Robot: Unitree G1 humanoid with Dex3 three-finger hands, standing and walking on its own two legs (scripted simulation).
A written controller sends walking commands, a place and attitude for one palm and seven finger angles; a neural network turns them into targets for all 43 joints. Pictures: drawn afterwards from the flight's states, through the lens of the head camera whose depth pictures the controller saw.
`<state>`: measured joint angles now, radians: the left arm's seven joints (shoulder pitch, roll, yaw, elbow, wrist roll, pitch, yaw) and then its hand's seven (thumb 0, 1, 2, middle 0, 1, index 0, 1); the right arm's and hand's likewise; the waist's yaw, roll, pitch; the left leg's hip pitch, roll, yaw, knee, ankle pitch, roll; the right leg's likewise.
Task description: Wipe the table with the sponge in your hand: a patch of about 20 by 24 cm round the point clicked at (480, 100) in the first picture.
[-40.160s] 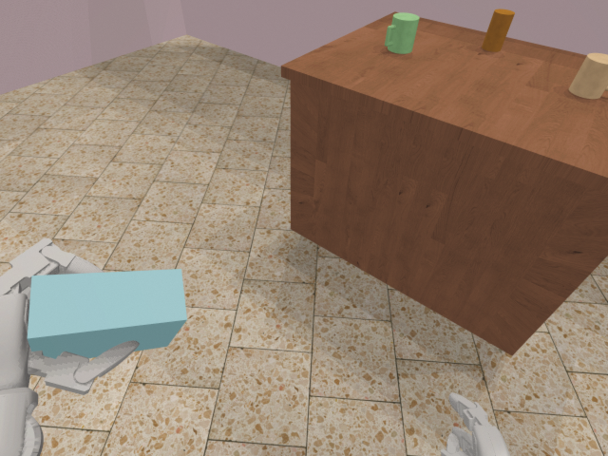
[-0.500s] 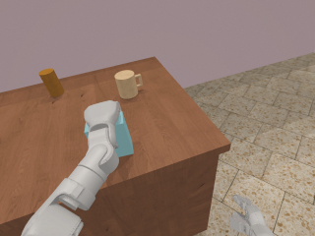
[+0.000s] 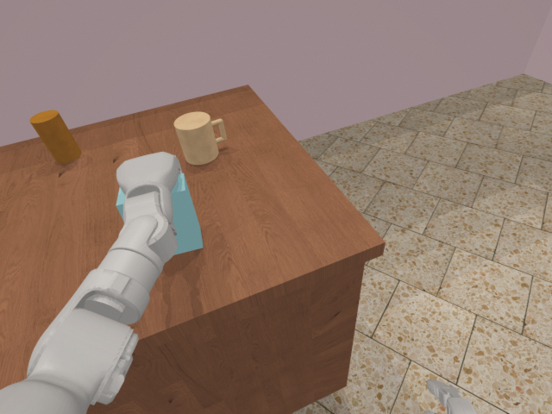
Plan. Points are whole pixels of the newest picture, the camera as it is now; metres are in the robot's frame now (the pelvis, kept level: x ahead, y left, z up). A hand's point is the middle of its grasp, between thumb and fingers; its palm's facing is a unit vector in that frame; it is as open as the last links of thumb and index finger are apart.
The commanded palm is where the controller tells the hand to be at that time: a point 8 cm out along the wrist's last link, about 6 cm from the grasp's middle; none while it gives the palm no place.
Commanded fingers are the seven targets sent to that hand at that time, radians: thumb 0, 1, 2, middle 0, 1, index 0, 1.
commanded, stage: wipe forward along the third lane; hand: left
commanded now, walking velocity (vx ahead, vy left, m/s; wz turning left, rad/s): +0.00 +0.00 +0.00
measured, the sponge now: (166, 227) +0.40 +0.21 +0.08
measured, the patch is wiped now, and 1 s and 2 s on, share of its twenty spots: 0.90 1.00 1.00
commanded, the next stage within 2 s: wipe back along the third lane in 0.68 s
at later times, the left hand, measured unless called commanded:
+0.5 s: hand (154, 187) +0.45 +0.23 +0.13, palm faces -0.07 -0.02 -1.00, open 9.8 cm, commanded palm +0.44 +0.25 +0.16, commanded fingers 0.00 0.10 1.30 -1.20 -1.60 -1.20 -1.60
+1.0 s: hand (142, 181) +0.47 +0.26 +0.13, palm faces +0.00 -0.03 -1.00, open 9.8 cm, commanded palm +0.43 +0.25 +0.16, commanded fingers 0.00 0.10 1.30 -1.20 -1.60 -1.20 -1.60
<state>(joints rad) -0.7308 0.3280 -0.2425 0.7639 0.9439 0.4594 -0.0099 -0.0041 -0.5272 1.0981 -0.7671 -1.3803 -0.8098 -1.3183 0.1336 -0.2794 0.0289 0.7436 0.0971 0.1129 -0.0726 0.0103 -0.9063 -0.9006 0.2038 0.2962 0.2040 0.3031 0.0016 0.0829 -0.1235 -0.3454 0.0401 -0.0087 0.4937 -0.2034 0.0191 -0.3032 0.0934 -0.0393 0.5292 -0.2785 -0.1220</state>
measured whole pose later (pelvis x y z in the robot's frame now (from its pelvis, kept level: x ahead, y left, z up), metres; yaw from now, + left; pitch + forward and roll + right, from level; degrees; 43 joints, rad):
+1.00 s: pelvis +0.03 +0.06 +0.01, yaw -2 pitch +8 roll -1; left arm -0.81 0.36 -0.19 0.88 0.97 0.40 0.09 -0.01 -0.52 1.11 -0.75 -1.41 -0.79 -1.35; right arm 0.24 -0.29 -0.02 0.76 0.09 0.14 -0.03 0.01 -0.91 -0.90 0.20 0.30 0.20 0.30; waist -0.03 0.07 -0.15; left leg -0.39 0.01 0.02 0.49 -0.23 0.02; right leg -0.33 0.06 0.01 0.46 -0.26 -0.04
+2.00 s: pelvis +0.03 +0.05 +0.00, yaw +0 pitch +1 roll +1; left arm -0.49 0.21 -0.46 0.32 0.97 0.73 0.04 0.01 -0.47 1.10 -0.68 -1.47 -0.72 -1.42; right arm 0.02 -0.26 0.03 0.67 0.11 0.24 0.07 0.01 -0.91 -0.90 0.20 0.30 0.20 0.30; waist 0.06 0.09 -0.14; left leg -0.27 -0.02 0.00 0.51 -0.26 0.01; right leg -0.21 0.04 -0.02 0.52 -0.32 -0.06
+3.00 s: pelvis +0.01 +0.02 +0.00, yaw -3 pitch -3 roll +1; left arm -0.08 0.37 -0.24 -0.18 0.86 0.63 -0.01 -0.01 -0.49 1.09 -0.72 -1.43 -0.76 -1.37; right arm -0.01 -0.26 0.04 0.64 0.09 0.17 -0.01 0.01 -0.91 -0.90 0.20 0.30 0.20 0.30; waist 0.07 0.10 -0.09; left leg -0.19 0.03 0.02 0.49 -0.24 -0.01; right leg -0.16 0.09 0.02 0.53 -0.31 -0.10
